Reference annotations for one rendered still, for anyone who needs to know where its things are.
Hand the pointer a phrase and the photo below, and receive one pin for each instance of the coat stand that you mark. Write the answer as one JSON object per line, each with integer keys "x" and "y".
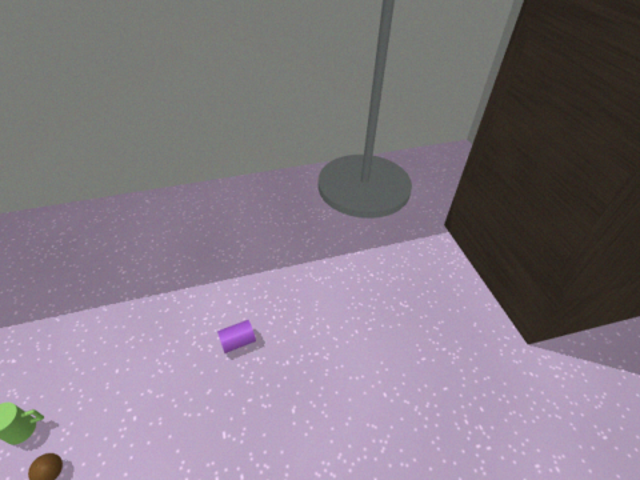
{"x": 367, "y": 186}

